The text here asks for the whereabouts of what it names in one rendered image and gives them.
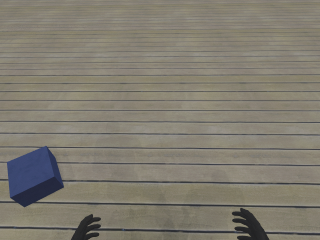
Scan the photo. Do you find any left robot hand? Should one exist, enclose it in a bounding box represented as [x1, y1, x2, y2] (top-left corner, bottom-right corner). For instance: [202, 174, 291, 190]
[71, 214, 101, 240]

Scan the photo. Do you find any right robot hand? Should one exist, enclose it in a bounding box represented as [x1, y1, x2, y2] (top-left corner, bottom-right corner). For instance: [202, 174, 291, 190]
[232, 208, 269, 240]

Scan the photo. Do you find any carton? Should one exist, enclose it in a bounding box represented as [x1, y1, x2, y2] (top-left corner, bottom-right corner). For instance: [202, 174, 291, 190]
[7, 146, 64, 207]

